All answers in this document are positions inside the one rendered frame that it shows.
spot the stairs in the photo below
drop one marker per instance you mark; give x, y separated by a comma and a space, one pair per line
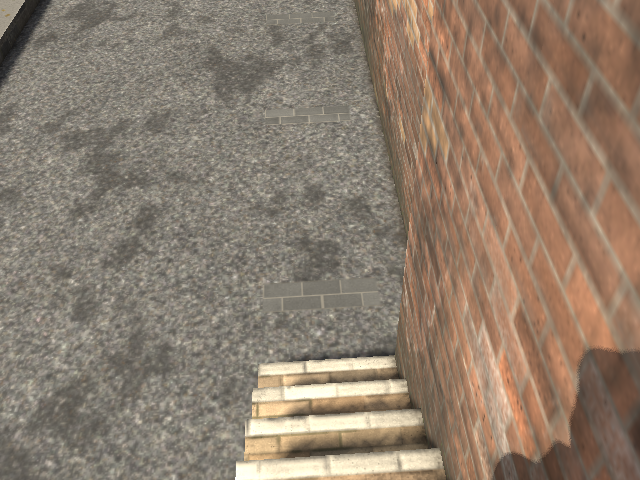
336, 419

